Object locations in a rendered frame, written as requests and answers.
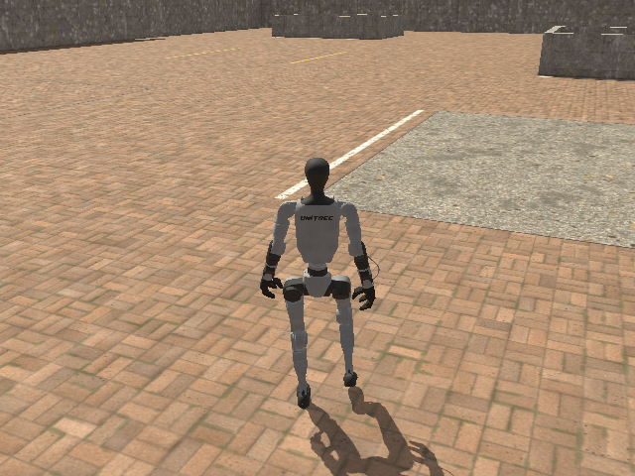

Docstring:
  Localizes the left robot foot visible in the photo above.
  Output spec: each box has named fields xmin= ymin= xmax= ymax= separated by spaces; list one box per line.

xmin=297 ymin=383 xmax=311 ymax=409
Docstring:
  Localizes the robot right upper arm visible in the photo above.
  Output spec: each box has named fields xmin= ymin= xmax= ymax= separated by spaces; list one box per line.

xmin=338 ymin=200 xmax=364 ymax=257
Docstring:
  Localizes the robot left shin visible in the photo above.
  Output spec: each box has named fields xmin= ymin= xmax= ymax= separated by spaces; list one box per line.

xmin=291 ymin=332 xmax=308 ymax=395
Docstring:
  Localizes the robot right forearm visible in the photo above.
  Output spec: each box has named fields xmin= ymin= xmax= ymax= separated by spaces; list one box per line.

xmin=354 ymin=241 xmax=374 ymax=289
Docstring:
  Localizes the robot left forearm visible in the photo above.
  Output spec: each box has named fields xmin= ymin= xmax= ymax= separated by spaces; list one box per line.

xmin=262 ymin=240 xmax=281 ymax=281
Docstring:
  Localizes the robot left hand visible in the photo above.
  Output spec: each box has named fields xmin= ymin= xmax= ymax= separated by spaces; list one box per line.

xmin=260 ymin=277 xmax=283 ymax=298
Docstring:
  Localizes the robot right hand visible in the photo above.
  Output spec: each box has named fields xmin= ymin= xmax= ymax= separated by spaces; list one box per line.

xmin=352 ymin=285 xmax=376 ymax=310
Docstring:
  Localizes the robot left upper arm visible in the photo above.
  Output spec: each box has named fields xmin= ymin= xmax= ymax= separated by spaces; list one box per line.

xmin=270 ymin=200 xmax=297 ymax=255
